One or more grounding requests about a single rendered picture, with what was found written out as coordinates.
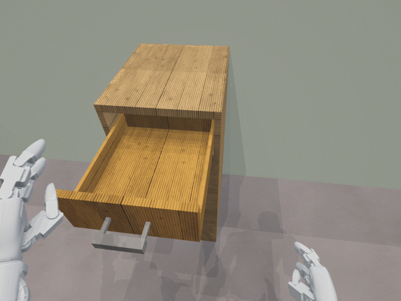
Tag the cabinet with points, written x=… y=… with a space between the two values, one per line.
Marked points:
x=175 y=81

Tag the robot left forearm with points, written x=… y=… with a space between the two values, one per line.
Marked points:
x=12 y=285

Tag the robot left hand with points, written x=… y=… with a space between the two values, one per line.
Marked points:
x=17 y=178

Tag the handle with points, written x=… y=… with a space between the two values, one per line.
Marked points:
x=120 y=243

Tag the robot right hand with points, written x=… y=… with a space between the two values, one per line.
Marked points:
x=318 y=284

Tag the drawer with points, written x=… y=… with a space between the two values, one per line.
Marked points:
x=149 y=168

